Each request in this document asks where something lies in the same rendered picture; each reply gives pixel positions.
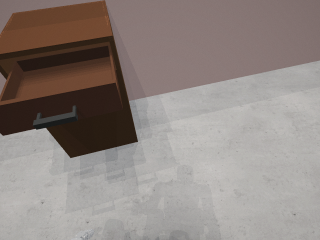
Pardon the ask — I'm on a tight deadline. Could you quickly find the cabinet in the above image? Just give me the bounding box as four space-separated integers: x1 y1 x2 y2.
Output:
0 0 138 158

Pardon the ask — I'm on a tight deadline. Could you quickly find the robot left hand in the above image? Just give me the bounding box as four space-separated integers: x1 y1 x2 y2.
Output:
71 229 94 240

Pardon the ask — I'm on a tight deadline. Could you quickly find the drawer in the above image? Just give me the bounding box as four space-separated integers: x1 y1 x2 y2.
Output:
0 44 123 136

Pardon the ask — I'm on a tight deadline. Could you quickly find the handle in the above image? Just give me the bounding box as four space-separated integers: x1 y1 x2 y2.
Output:
33 105 78 130

